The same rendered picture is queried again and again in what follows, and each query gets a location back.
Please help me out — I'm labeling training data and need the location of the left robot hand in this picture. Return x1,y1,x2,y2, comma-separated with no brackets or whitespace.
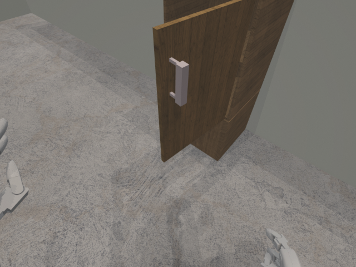
0,118,29,219

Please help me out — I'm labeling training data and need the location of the handle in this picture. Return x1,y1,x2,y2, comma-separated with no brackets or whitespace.
169,57,189,107

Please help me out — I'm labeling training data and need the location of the cupboard door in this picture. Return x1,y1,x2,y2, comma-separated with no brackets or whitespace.
152,0,255,162

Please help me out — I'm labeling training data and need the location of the right robot hand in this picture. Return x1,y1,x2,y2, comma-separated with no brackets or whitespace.
261,228,302,267

